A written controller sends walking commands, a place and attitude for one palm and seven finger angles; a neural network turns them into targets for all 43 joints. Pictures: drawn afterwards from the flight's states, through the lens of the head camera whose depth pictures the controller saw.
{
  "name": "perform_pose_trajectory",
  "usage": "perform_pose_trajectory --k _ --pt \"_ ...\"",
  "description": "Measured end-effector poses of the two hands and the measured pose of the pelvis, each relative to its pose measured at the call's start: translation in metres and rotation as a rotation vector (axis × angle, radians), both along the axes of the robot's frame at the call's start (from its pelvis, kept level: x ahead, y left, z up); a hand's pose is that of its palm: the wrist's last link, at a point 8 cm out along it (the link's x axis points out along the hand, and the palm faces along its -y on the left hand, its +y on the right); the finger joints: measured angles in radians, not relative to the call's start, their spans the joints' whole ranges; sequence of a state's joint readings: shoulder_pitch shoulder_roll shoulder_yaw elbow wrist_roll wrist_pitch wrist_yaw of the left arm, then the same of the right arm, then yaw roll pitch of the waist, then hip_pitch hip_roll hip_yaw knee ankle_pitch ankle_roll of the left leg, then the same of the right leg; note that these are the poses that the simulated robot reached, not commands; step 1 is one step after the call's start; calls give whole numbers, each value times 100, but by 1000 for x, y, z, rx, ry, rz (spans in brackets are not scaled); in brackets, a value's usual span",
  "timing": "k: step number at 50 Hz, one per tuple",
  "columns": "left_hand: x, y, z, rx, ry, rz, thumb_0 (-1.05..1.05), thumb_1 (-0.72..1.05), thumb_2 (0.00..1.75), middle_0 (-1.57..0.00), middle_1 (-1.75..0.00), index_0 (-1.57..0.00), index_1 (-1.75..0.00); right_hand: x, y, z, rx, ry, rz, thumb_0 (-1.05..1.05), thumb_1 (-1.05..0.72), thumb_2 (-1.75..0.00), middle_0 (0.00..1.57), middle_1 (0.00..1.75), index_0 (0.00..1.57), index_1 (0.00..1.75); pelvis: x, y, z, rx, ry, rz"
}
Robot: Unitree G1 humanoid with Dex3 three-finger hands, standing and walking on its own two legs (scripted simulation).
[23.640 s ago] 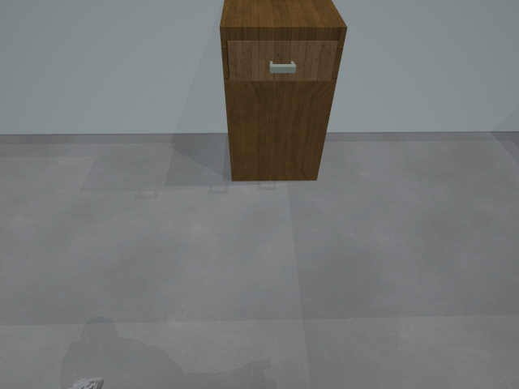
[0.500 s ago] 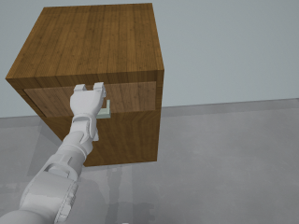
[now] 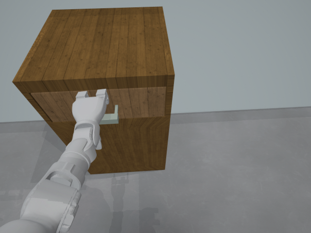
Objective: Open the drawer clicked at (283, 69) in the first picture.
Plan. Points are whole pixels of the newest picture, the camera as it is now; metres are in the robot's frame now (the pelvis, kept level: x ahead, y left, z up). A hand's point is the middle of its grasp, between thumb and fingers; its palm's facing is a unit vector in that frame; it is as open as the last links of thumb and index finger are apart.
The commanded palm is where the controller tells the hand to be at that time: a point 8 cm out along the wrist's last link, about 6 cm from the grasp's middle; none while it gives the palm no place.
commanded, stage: re-aim the fingers above the handle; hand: left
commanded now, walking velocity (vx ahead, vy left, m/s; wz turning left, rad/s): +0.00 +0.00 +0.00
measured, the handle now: (103, 113) +0.51 +0.17 -0.05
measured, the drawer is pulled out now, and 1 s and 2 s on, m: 0.00 0.00 0.00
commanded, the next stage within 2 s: lower the fingers behind the handle in 1.00 s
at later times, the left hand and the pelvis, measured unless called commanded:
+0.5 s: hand (96, 118) +0.44 +0.17 +0.01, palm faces -0.03 -0.05 -1.00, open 13.8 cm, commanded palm +0.42 +0.17 +0.06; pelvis +0.00 +0.01 +0.00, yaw -1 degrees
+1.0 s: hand (95, 116) +0.45 +0.17 +0.00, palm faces -0.02 -0.05 -1.00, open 13.8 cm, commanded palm +0.43 +0.17 +0.06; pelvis +0.00 +0.01 +0.00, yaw -1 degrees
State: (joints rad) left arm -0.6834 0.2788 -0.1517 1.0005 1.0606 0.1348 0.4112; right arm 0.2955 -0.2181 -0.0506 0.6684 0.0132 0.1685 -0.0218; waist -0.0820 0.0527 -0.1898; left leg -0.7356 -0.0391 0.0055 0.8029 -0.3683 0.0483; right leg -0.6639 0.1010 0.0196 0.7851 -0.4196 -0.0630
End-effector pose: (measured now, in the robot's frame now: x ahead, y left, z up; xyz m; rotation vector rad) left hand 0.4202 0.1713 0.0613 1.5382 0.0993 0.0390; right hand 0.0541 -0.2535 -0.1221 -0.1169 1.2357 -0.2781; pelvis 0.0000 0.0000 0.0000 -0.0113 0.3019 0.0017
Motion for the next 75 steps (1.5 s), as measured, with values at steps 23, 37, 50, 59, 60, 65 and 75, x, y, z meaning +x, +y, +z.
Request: perform_pose_trajectory --k 23,37,50,59,60,65,75 --pt "7 -3 1 -15 -13 -19 0 -49 30 -32 -120 -32 -120 -23 7 -3 6 58 -34 0 -90 -90 20 30 20 30 1 7 -1 -4 9 -15" --pt "2 6 -1 -7 -27 -41 0 -49 30 -32 -120 -32 -120 -9 1 0 -27 20 3 0 -90 -90 20 30 20 30 -4 8 -3 -10 10 8" --pt "13 4 -3 -19 -15 -37 0 -49 30 -32 -120 -32 -120 -19 6 -1 -24 40 -16 0 -90 -90 20 30 20 30 -1 11 -4 -12 25 -5" --pt "8 7 -6 -16 -15 -48 0 -49 30 -32 -120 -32 -120 -26 10 -3 -10 72 -20 0 -90 -90 20 30 20 30 1 13 -4 -14 22 -3" --pt "8 7 -7 -15 -14 -48 0 -49 30 -32 -120 -32 -120 -26 10 -3 -10 73 -20 0 -90 -90 20 30 20 30 0 13 -4 -14 23 -2" --pt "7 5 -14 -19 -7 -51 0 -49 30 -32 -120 -32 -120 -25 10 -5 -14 68 -14 0 -90 -90 20 30 20 30 -1 13 -7 -15 33 0" --pt "11 -3 -29 -9 -21 -57 0 -49 30 -32 -120 -32 -120 -24 7 -12 -28 65 -7 0 -90 -90 20 30 20 30 -5 13 -16 -18 67 1"
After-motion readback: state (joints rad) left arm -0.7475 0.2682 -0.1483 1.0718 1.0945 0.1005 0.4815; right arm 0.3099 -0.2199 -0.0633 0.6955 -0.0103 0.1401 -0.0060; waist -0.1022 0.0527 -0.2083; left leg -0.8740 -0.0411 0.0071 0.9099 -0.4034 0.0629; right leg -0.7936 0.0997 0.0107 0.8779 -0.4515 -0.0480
